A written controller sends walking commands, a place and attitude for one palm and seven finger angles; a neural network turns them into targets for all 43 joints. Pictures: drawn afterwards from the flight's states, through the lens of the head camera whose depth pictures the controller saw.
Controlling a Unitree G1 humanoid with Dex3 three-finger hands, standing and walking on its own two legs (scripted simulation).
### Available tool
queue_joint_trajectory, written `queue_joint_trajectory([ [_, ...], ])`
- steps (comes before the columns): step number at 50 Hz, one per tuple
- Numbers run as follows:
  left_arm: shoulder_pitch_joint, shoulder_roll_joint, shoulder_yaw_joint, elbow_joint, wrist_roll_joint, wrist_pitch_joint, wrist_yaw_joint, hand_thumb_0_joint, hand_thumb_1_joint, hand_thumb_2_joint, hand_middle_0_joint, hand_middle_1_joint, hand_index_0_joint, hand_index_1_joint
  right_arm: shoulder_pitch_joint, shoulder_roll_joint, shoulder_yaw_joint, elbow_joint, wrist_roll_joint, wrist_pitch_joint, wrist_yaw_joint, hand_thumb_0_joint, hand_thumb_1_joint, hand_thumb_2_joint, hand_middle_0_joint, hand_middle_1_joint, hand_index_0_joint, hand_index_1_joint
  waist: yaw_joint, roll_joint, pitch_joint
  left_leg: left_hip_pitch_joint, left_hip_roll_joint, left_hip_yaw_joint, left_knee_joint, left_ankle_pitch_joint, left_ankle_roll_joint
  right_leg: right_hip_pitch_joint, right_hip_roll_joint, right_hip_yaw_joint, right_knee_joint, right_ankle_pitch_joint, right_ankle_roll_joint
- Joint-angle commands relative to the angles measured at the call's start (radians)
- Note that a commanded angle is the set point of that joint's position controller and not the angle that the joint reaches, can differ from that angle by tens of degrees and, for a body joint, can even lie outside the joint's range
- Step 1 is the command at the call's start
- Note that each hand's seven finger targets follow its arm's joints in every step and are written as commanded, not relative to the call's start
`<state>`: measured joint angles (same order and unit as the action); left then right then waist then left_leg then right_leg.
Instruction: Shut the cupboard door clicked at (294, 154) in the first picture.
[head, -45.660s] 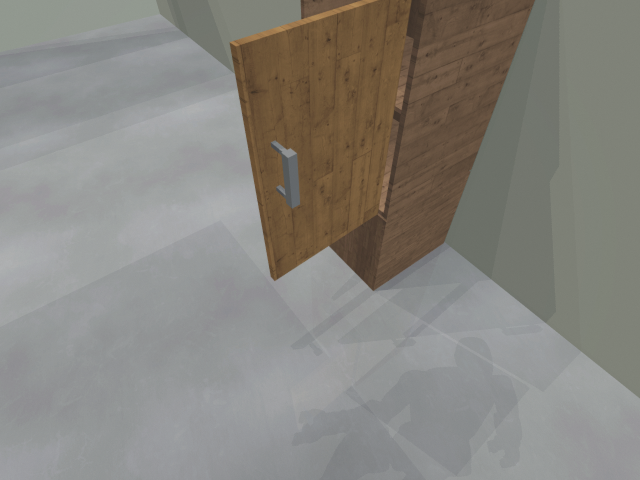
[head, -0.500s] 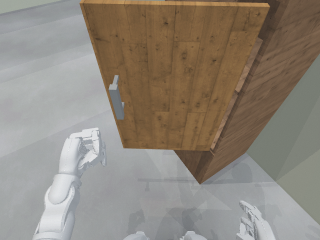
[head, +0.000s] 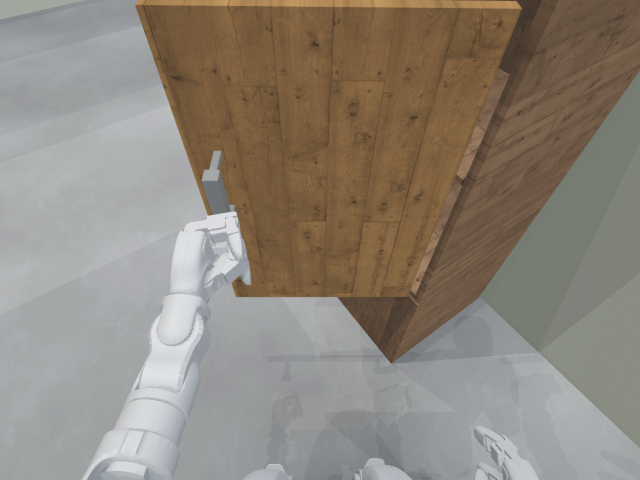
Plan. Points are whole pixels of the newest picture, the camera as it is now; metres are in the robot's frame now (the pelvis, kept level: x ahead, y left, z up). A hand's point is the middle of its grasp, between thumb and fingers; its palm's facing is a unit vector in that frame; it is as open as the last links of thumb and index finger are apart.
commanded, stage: bring the fist close to the handle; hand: left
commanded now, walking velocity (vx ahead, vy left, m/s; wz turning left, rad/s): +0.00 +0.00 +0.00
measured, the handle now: (222, 197) +0.48 +0.16 +0.06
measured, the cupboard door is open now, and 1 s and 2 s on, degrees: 55 51 35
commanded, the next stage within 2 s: push the door shut along its arc in 0.40 s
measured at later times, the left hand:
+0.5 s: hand (242, 251) +0.38 +0.11 +0.06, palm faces +0.00 -1.00 -0.01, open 3.1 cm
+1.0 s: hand (248, 218) +0.43 +0.11 +0.07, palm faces -0.12 -0.99 -0.03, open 3.1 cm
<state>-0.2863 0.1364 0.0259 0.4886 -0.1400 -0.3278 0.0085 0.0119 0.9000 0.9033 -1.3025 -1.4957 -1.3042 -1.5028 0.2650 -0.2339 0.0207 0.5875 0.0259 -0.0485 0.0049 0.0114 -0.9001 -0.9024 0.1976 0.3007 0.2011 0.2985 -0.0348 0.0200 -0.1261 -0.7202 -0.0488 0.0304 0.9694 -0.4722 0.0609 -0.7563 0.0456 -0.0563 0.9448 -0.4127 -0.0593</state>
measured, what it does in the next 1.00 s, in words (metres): stands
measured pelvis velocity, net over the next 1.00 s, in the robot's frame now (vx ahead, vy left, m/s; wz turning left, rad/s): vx -0.01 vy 0.00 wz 0.00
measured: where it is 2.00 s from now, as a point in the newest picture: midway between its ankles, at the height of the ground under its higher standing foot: outside the picture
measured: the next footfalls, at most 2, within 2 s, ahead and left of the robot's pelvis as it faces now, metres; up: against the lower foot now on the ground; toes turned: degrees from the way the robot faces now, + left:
none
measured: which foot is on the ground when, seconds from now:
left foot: down 0.00-1.00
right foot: down 0.00-1.00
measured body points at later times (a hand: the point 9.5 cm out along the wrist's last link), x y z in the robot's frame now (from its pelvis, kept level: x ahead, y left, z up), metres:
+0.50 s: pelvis -0.01 +0.00 +0.00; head +0.05 +0.00 +0.45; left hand +0.38 +0.17 +0.07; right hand +0.10 -0.25 -0.11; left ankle +0.00 +0.08 -0.68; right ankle +0.03 -0.08 -0.68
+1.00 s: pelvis -0.01 +0.00 -0.01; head +0.06 +0.01 +0.44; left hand +0.43 +0.17 +0.07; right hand +0.05 -0.26 -0.13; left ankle +0.00 +0.08 -0.68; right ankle +0.03 -0.08 -0.68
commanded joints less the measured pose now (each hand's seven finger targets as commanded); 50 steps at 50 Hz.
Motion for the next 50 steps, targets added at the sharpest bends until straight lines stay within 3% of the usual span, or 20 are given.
queue_joint_trajectory([
  [1, -0.393, 0.092, 0.049, -0.147, 0.006, -0.101, 0.031, 0.0, 0.9, 0.9, -1.3, -1.5, -1.3, -1.5, -0.001, -0.128, -0.056, -0.109, 0.002, -0.03, 0.0, 0.0, -0.9, -0.9, 0.2, 0.3, 0.2, 0.3, -0.023, -0.028, -0.317, 0.102, 0.037, -0.068, -0.128, 0.253, -0.04, 0.207, -0.034, 0.068, -0.112, 0.246, 0.031],
  [2, -0.385, 0.121, 0.08, -0.134, 0.007, -0.105, 0.035, 0.0, 0.9, 0.9, -1.3, -1.5, -1.3, -1.5, 0.004, -0.133, -0.058, -0.108, 0.0, -0.027, 0.0, 0.0, -0.9, -0.9, 0.2, 0.3, 0.2, 0.3, -0.015, -0.025, -0.324, 0.098, 0.037, -0.067, -0.13, 0.252, -0.039, 0.218, -0.033, 0.07, -0.114, 0.248, 0.03],
  [6, -0.36, 0.119, 0.093, -0.078, 0.004, -0.113, 0.024, 0.0, 0.9, 0.9, -1.3, -1.5, -1.3, -1.5, 0.009, -0.131, -0.059, -0.114, 0.0, -0.016, 0.007, 0.0, -0.9, -0.9, 0.2, 0.3, 0.2, 0.3, -0.006, -0.042, -0.337, 0.072, 0.032, -0.052, -0.135, 0.241, -0.036, 0.25, -0.034, 0.081, -0.123, 0.254, 0.034],
  [7, -0.337, 0.154, 0.122, -0.078, 0.002, -0.113, 0.022, 0.0, 0.9, 0.9, -1.3, -1.5, -1.3, -1.5, 0.013, -0.138, -0.059, -0.118, 0.001, -0.01, 0.006, 0.0, -0.9, -0.9, 0.2, 0.3, 0.2, 0.3, 0.001, -0.046, -0.337, 0.069, 0.033, -0.053, -0.138, 0.25, -0.035, 0.265, -0.033, 0.083, -0.125, 0.267, 0.032],
  [9, -0.357, 0.108, 0.081, -0.099, -0.002, -0.12, 0.012, 0.0, 0.9, 0.9, -1.3, -1.5, -1.3, -1.5, 0.013, -0.13, -0.059, -0.123, 0.003, -0.007, 0.009, 0.0, -0.9, -0.9, 0.2, 0.3, 0.2, 0.3, -0.009, -0.054, -0.337, 0.075, 0.033, -0.046, -0.141, 0.263, -0.034, 0.272, -0.034, 0.083, -0.127, 0.289, 0.036],
  [12, -0.394, 0.132, 0.095, -0.084, -0.007, -0.126, 0.006, 0.0, 0.9, 0.9, -1.3, -1.5, -1.3, -1.5, 0.019, -0.136, -0.058, -0.116, 0.004, -0.004, 0.004, 0.0, -0.9, -0.9, 0.2, 0.3, 0.2, 0.3, -0.019, -0.055, -0.292, 0.054, 0.034, -0.051, -0.146, 0.213, -0.031, 0.248, -0.033, 0.086, -0.141, 0.233, 0.036],
  [15, -0.429, 0.101, 0.065, -0.098, -0.005, -0.142, 0.003, 0.0, 0.9, 0.9, -1.3, -1.5, -1.3, -1.5, 0.019, -0.133, -0.063, -0.11, 0.005, -0.01, 0.004, 0.0, -0.9, -0.9, 0.2, 0.3, 0.2, 0.3, -0.026, -0.015, -0.31, 0.094, 0.036, -0.055, -0.142, 0.212, -0.033, 0.22, -0.032, 0.081, -0.139, 0.22, 0.033],
  [16, -0.433, 0.098, 0.06, -0.085, -0.008, -0.142, 0.002, 0.0, 0.9, 0.9, -1.3, -1.5, -1.3, -1.5, 0.021, -0.135, -0.063, -0.106, 0.004, -0.011, 0.004, 0.0, -0.9, -0.9, 0.2, 0.3, 0.2, 0.3, -0.036, -0.045, -0.31, 0.087, 0.036, -0.054, -0.139, 0.199, -0.03, 0.217, -0.032, 0.081, -0.144, 0.206, 0.037],
  [20, -0.468, 0.13, 0.088, -0.045, -0.008, -0.15, 0.0, 0.0, 0.9, 0.9, -1.3, -1.5, -1.3, -1.5, 0.018, -0.135, -0.059, -0.097, 0.004, -0.011, -0.001, 0.0, -0.9, -0.9, 0.2, 0.3, 0.2, 0.3, -0.034, -0.052, -0.296, 0.05, 0.031, -0.052, -0.141, 0.156, -0.028, 0.22, -0.036, 0.096, -0.153, 0.164, 0.04],
  [22, -0.453, 0.149, 0.106, -0.061, -0.005, -0.154, -0.001, 0.0, 0.9, 0.9, -1.3, -1.5, -1.3, -1.5, 0.021, -0.14, -0.06, -0.102, 0.002, -0.009, -0.001, 0.0, -0.9, -0.9, 0.2, 0.3, 0.2, 0.3, -0.016, -0.004, -0.327, 0.071, 0.029, -0.054, -0.143, 0.185, -0.029, 0.236, -0.033, 0.093, -0.139, 0.196, 0.033],
  [24, -0.474, 0.118, 0.075, -0.064, -0.003, -0.154, -0.003, 0.0, 0.9, 0.9, -1.3, -1.5, -1.3, -1.5, 0.024, -0.136, -0.061, -0.099, 0.003, -0.008, 0.002, 0.0, -0.9, -0.9, 0.2, 0.3, 0.2, 0.3, -0.032, -0.014, -0.345, 0.099, 0.036, -0.06, -0.14, 0.22, -0.032, 0.222, -0.032, 0.08, -0.126, 0.23, 0.034],
  [26, -0.429, 0.129, 0.089, -0.048, -0.006, -0.151, -0.009, 0.0, 0.9, 0.9, -1.3, -1.5, -1.3, -1.5, 0.029, -0.138, -0.064, -0.101, 0.004, -0.008, 0.004, 0.0, -0.9, -0.9, 0.2, 0.3, 0.2, 0.3, -0.022, -0.041, -0.341, 0.093, 0.036, -0.056, -0.138, 0.235, -0.033, 0.235, -0.03, 0.081, -0.129, 0.25, 0.034],
  [31, -0.582, 0.148, 0.081, 0.034, 0.002, -0.144, -0.035, 0.0, 0.9, 0.9, -1.3, -1.5, -1.3, -1.5, 0.038, -0.144, -0.059, -0.084, 0.007, 0.0, -0.003, 0.0, -0.9, -0.9, 0.2, 0.3, 0.2, 0.3, -0.064, -0.055, -0.276, 0.057, 0.036, -0.061, -0.134, 0.17, -0.028, 0.182, -0.032, 0.088, -0.141, 0.194, 0.04],
  [32, -0.627, 0.179, 0.11, 0.037, -0.001, -0.147, -0.036, 0.0, 0.9, 0.9, -1.3, -1.5, -1.3, -1.5, 0.046, -0.147, -0.059, -0.078, 0.006, 0.0, -0.007, 0.0, -0.9, -0.9, 0.2, 0.3, 0.2, 0.3, -0.062, -0.038, -0.285, 0.056, 0.034, -0.063, -0.131, 0.166, -0.026, 0.185, -0.032, 0.093, -0.138, 0.193, 0.039],
  [34, -0.666, 0.151, 0.087, 0.067, 0.0, -0.153, -0.049, 0.0, 0.9, 0.9, -1.3, -1.5, -1.3, -1.5, 0.051, -0.143, -0.058, -0.076, 0.006, -0.002, -0.005, 0.0, -0.9, -0.9, 0.2, 0.3, 0.2, 0.3, -0.065, -0.014, -0.319, 0.084, 0.034, -0.069, -0.13, 0.188, -0.031, 0.178, -0.031, 0.083, -0.125, 0.211, 0.035],
  [37, -0.688, 0.182, 0.111, 0.122, -0.003, -0.161, -0.07, 0.0, 0.9, 0.9, -1.3, -1.5, -1.3, -1.5, 0.074, -0.155, -0.061, -0.066, 0.003, -0.002, -0.003, 0.0, -0.9, -0.9, 0.2, 0.3, 0.2, 0.3, -0.062, 0.0, -0.365, 0.111, 0.037, -0.08, -0.119, 0.232, -0.036, 0.164, -0.026, 0.075, -0.103, 0.241, 0.029],
  [38, -0.704, 0.155, 0.089, 0.154, -0.002, -0.159, -0.082, 0.0, 0.9, 0.9, -1.3, -1.5, -1.3, -1.5, 0.078, -0.152, -0.06, -0.062, 0.004, -0.003, 0.001, 0.0, -0.9, -0.9, 0.2, 0.3, 0.2, 0.3, -0.07, 0.005, -0.356, 0.111, 0.037, -0.079, -0.116, 0.24, -0.037, 0.152, -0.027, 0.074, -0.102, 0.251, 0.03],
  [40, -0.728, 0.19, 0.12, 0.212, -0.006, -0.157, -0.096, 0.0, 0.9, 0.9, -1.3, -1.5, -1.3, -1.5, 0.093, -0.158, -0.061, -0.056, 0.004, 0.002, 0.003, 0.0, -0.9, -0.9, 0.2, 0.3, 0.2, 0.3, -0.074, -0.051, -0.337, 0.066, 0.036, -0.077, -0.11, 0.221, -0.033, 0.159, -0.027, 0.08, -0.106, 0.242, 0.034],
  [42, -0.782, 0.225, 0.135, 0.226, -0.001, -0.165, -0.113, 0.0, 0.9, 0.9, -1.3, -1.5, -1.3, -1.5, 0.104, -0.165, -0.062, -0.056, 0.004, 0.004, 0.001, 0.0, -0.9, -0.9, 0.2, 0.3, 0.2, 0.3, -0.075, -0.033, -0.349, 0.051, 0.033, -0.077, -0.106, 0.207, -0.03, 0.166, -0.028, 0.087, -0.101, 0.236, 0.031],
  [50, -0.951, 0.206, 0.107, 0.317, -0.011, -0.185, -0.174, 0.0, 0.9, 0.9, -1.3, -1.5, -1.3, -1.5, 0.152, -0.175, -0.067, -0.027, 0.004, 0.004, 0.007, 0.0, -0.9, -0.9, 0.2, 0.3, 0.2, 0.3, -0.11, 0.004, -0.392, 0.096, 0.038, -0.098, -0.086, 0.236, -0.034, 0.087, -0.022, 0.073, -0.082, 0.227, 0.026],
])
